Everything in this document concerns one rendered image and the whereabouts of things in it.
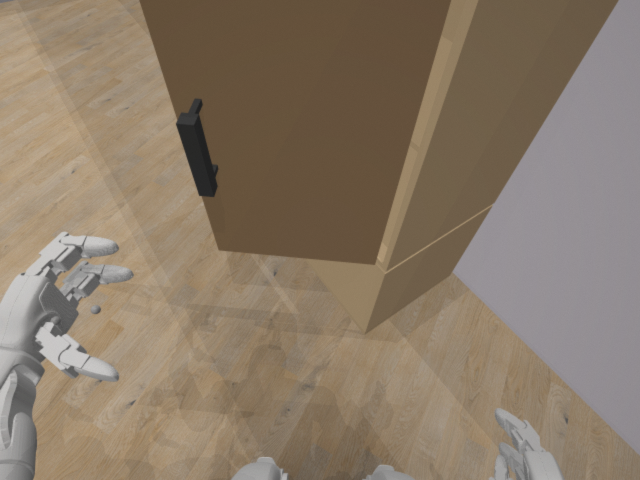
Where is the handle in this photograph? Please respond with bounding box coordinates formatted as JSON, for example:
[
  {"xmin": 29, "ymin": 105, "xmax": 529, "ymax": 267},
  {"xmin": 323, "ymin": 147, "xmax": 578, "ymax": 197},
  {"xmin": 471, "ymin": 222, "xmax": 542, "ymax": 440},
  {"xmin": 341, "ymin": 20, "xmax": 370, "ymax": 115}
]
[{"xmin": 176, "ymin": 99, "xmax": 218, "ymax": 197}]

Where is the robot right hand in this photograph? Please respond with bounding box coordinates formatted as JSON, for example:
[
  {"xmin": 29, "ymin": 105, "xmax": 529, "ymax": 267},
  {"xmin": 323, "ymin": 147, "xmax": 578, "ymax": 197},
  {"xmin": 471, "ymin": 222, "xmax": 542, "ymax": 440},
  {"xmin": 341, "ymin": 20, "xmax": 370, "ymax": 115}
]
[{"xmin": 489, "ymin": 408, "xmax": 565, "ymax": 480}]

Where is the left robot forearm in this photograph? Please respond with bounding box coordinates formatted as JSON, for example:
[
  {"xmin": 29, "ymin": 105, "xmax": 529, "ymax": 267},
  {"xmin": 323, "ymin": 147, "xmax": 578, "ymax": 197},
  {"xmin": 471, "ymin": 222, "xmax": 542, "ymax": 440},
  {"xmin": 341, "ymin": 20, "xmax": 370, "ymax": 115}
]
[{"xmin": 0, "ymin": 347, "xmax": 45, "ymax": 480}]

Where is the right robot shin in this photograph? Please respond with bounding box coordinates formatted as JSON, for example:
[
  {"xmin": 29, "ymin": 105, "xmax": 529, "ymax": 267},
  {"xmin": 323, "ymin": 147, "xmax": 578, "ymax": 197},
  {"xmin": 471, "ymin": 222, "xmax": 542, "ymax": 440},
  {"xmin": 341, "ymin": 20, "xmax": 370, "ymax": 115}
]
[{"xmin": 373, "ymin": 465, "xmax": 395, "ymax": 473}]

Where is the left robot shin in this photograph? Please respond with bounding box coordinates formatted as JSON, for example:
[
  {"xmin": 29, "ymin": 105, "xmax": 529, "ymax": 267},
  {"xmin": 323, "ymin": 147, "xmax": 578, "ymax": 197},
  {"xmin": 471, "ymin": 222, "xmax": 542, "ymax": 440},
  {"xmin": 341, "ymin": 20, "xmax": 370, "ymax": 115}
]
[{"xmin": 257, "ymin": 457, "xmax": 277, "ymax": 466}]

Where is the robot shin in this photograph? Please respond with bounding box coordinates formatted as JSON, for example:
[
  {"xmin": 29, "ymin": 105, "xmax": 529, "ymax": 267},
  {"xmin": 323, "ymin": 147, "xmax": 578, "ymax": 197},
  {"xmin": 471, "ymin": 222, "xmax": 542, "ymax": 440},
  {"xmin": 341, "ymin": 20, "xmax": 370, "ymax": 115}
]
[
  {"xmin": 257, "ymin": 457, "xmax": 277, "ymax": 466},
  {"xmin": 373, "ymin": 465, "xmax": 395, "ymax": 473}
]

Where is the cupboard door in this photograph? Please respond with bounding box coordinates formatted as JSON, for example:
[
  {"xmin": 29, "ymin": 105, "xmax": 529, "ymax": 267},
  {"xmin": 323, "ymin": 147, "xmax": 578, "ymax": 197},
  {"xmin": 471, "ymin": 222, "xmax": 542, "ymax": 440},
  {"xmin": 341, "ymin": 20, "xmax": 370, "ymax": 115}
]
[{"xmin": 139, "ymin": 0, "xmax": 451, "ymax": 265}]

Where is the robot left hand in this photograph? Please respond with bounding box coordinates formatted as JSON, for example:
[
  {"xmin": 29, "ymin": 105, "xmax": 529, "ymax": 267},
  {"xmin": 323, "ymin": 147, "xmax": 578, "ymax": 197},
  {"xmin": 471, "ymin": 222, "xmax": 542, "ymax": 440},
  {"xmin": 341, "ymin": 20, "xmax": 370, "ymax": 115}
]
[{"xmin": 0, "ymin": 232, "xmax": 134, "ymax": 382}]

